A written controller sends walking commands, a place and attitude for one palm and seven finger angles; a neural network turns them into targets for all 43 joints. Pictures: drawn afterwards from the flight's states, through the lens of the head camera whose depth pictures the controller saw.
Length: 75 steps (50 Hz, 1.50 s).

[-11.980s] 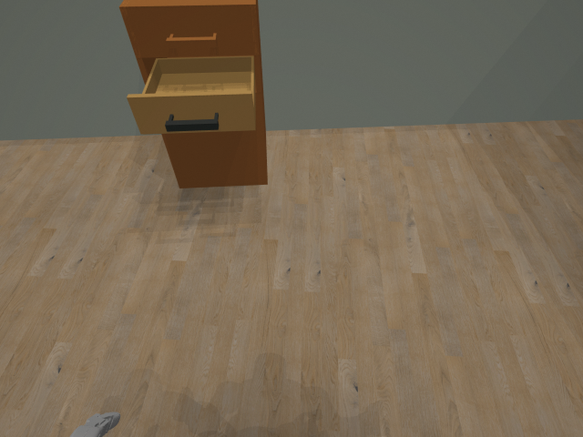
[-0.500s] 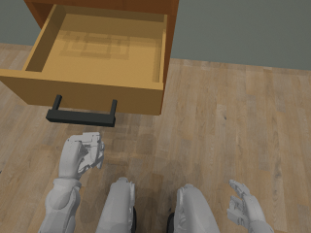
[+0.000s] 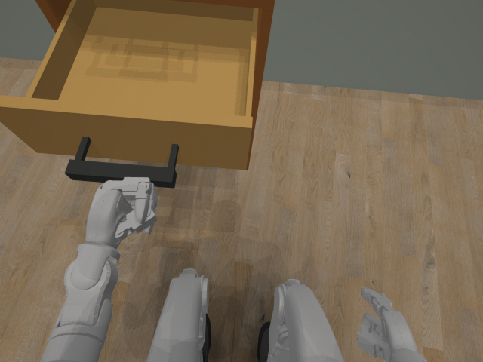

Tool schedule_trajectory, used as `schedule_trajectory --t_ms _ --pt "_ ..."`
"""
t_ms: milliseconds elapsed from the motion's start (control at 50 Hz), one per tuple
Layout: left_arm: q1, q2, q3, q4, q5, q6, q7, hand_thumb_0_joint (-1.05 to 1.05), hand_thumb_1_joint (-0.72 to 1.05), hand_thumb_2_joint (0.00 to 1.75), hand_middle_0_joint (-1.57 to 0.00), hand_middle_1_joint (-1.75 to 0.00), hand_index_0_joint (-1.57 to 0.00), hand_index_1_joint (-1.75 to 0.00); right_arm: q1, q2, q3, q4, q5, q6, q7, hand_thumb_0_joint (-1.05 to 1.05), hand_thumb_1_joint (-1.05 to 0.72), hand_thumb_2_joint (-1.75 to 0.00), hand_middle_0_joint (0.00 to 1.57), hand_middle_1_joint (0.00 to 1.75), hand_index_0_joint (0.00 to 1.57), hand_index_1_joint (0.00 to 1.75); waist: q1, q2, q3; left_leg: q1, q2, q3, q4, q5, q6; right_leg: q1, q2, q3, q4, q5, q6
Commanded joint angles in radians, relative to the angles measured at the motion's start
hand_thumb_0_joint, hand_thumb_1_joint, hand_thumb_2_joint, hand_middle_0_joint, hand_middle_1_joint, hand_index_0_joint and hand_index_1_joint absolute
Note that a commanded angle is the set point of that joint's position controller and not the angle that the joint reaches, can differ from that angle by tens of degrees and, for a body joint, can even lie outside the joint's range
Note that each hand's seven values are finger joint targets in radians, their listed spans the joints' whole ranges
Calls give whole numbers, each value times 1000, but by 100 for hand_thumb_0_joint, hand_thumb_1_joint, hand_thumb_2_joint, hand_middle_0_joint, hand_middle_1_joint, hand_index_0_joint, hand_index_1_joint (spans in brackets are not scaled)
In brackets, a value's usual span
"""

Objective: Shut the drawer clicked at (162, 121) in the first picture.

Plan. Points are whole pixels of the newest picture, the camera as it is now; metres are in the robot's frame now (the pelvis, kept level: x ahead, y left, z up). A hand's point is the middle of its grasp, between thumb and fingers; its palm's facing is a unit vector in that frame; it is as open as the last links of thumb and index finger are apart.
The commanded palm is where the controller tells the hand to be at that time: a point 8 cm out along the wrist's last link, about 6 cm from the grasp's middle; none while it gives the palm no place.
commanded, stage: push the drawer shut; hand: left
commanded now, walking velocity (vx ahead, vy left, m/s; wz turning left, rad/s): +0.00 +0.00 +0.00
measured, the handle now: (126, 160) +0.42 +0.21 +0.01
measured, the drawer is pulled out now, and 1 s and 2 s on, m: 0.26 0.12 0.01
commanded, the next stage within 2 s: none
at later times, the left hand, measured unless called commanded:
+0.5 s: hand (156, 182) +0.39 +0.16 +0.00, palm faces -0.07 -1.00 -0.05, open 2.9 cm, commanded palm +0.40 +0.19 +0.01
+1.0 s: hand (171, 136) +0.47 +0.15 +0.00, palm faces -0.03 -1.00 -0.07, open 3.0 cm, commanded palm +0.47 +0.18 +0.01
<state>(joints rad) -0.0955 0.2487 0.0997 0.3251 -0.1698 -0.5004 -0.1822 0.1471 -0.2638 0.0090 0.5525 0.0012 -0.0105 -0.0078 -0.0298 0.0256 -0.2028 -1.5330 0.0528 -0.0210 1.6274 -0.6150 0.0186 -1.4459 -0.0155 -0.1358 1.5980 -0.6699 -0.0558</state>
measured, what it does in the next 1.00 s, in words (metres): stands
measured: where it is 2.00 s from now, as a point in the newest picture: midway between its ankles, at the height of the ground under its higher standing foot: outside the picture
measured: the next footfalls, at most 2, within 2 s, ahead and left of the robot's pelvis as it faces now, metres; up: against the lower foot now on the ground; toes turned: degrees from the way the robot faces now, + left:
none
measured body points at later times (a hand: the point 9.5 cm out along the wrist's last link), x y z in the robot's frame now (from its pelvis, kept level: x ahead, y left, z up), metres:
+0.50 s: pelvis -0.03 +0.02 +0.00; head +0.12 +0.05 +0.42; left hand +0.38 +0.22 +0.01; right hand +0.12 -0.24 -0.11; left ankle +0.06 +0.11 -0.54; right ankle +0.04 -0.10 -0.54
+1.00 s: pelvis -0.02 +0.01 -0.01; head +0.16 +0.03 +0.41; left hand +0.47 +0.20 +0.01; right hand +0.06 -0.26 -0.13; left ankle +0.06 +0.11 -0.54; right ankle +0.04 -0.10 -0.54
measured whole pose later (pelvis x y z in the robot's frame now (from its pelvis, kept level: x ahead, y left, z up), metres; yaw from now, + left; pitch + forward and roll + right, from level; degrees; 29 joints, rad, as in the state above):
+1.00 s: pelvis -0.02 +0.01 -0.01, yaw -1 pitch +32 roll -4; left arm -0.75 0.35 0.23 0.98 -0.07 -0.56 -0.10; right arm 0.23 -0.27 0.03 0.64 -0.03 0.02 0.00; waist -0.14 0.04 -0.18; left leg -1.62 0.05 -0.01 1.63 -0.57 0.03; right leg -1.53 -0.01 -0.13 1.60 -0.62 -0.05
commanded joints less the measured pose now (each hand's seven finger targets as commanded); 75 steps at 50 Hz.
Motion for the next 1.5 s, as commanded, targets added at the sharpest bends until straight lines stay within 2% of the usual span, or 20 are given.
schedule_trajectory --t_ms 0,120,280,320,340,520,580,640,660,720,880,940,980,1040,1100,1140,1240,1340,1400,1480 --pt "-370 118 56 -176 -11 -40 29 0 90 90 -140 -160 -140 -160 52 -156 -54 -98 2 -44 -18 0 -90 -90 20 30 20 30 -73 39 -441 350 -42 -48 -169 172 20 187 36 129 -262 172 20" --pt "-499 103 24 -153 1 -33 48 0 90 90 -140 -160 -140 -160 66 -171 -51 -81 -2 -55 -24 0 -90 -90 20 30 20 30 -83 86 -484 434 -44 -79 -202 132 13 116 31 97 -249 154 18" --pt "-664 115 24 -41 20 -19 92 0 90 90 -140 -160 -140 -160 72 -179 -42 -61 -2 -56 -31 0 -90 -90 20 30 20 30 -111 63 -443 425 -45 -114 -253 -19 8 71 28 87 -259 82 23" --pt "-728 120 17 -25 30 -26 101 0 90 90 -140 -160 -140 -160 77 -182 -37 -56 -3 -59 -32 0 -90 -90 20 30 20 30 -117 97 -450 459 -42 -134 -269 -42 5 34 28 78 -248 77 20" --pt "-745 111 11 -18 36 -29 106 0 90 90 -140 -160 -140 -160 79 -182 -39 -52 -4 -60 -31 0 -90 -90 20 30 20 30 -115 126 -457 486 -40 -144 -280 -46 0 13 26 74 -241 81 19" --pt "-888 124 32 111 64 -65 138 0 90 90 -140 -160 -140 -160 115 -187 -41 -24 -18 -54 -19 0 -90 -90 20 30 20 30 -133 158 -481 536 -34 -171 -297 -18 -9 -21 25 67 -229 107 16" --pt "-932 109 25 170 74 -75 145 0 90 90 -140 -160 -140 -160 131 -186 -43 -10 -22 -47 -14 0 -90 -90 20 30 20 30 -147 135 -477 533 -32 -175 -293 0 -9 -22 25 67 -228 117 17" --pt "-1002 124 32 228 85 -86 148 0 90 90 -140 -160 -140 -160 146 -186 -42 0 -25 -39 -9 0 -90 -90 20 30 20 30 -161 138 -467 504 -35 -162 -282 -2 -5 -19 28 71 -229 113 18" --pt "-1007 141 49 260 88 -90 149 0 90 90 -140 -160 -140 -160 153 -188 -43 4 -25 -35 -9 0 -90 -90 20 30 20 30 -164 104 -462 487 -34 -159 -277 -12 -2 -9 31 75 -236 106 20" --pt "-1043 172 77 279 94 -106 144 0 90 90 -140 -160 -140 -160 170 -186 -43 7 -29 -30 -6 0 -90 -90 20 30 20 30 -153 132 -517 485 -40 -135 -254 64 1 27 33 82 -233 134 17" --pt "-1124 253 152 400 92 -118 110 0 90 90 -140 -160 -140 -160 203 -178 -39 16 -36 5 -1 0 -90 -90 20 30 20 30 -160 99 -545 382 -45 -74 -186 150 19 127 44 117 -252 163 22" --pt "-1174 270 163 426 90 -118 96 0 90 90 -140 -160 -140 -160 216 -177 -38 23 -39 18 3 0 -90 -90 20 30 20 30 -171 126 -546 388 -42 -71 -173 189 21 120 47 115 -246 192 22" --pt "-1176 301 193 453 88 -113 88 0 90 90 -140 -160 -140 -160 225 -180 -38 21 -39 30 4 0 -90 -90 20 30 20 30 -173 94 -552 366 -40 -65 -161 203 25 145 50 122 -251 203 25" --pt "-1198 310 201 446 86 -115 74 0 90 90 -140 -160 -140 -160 231 -179 -40 20 -41 41 6 0 -90 -90 20 30 20 30 -172 112 -590 383 -37 -63 -152 242 26 156 51 123 -246 234 26" --pt "-1229 309 196 461 85 -109 65 0 90 90 -140 -160 -140 -160 240 -175 -37 21 -42 50 9 0 -90 -90 20 30 20 30 -181 132 -580 375 -36 -62 -144 256 29 150 54 124 -243 245 25" --pt "-1227 347 229 477 89 -105 64 0 90 90 -140 -160 -140 -160 250 -179 -37 23 -45 60 11 0 -90 -90 20 30 20 30 -174 126 -585 375 -34 -63 -141 273 27 161 55 121 -241 260 26" --pt "-1275 363 238 498 92 -97 60 0 90 90 -140 -160 -140 -160 260 -176 -35 25 -46 72 13 0 -90 -90 20 30 20 30 -193 116 -592 342 -33 -56 -121 279 33 178 58 132 -245 272 30" --pt "-1336 426 271 515 101 -90 57 0 90 90 -140 -160 -140 -160 270 -183 -28 27 -51 80 12 0 -90 -90 20 30 20 30 -204 138 -584 328 -30 -61 -111 264 35 156 61 133 -241 252 29" --pt "-1372 402 243 531 109 -81 52 0 90 90 -140 -160 -140 -160 278 -180 -25 28 -53 82 14 0 -90 -90 20 30 20 30 -214 192 -581 368 -29 -73 -116 274 32 104 65 114 -227 249 24" --pt "-1425 439 258 551 116 -64 58 0 90 90 -140 -160 -140 -160 290 -194 -20 32 -57 87 12 0 -90 -90 20 30 20 30 -231 186 -584 371 -25 -85 -113 253 32 71 67 106 -223 230 26"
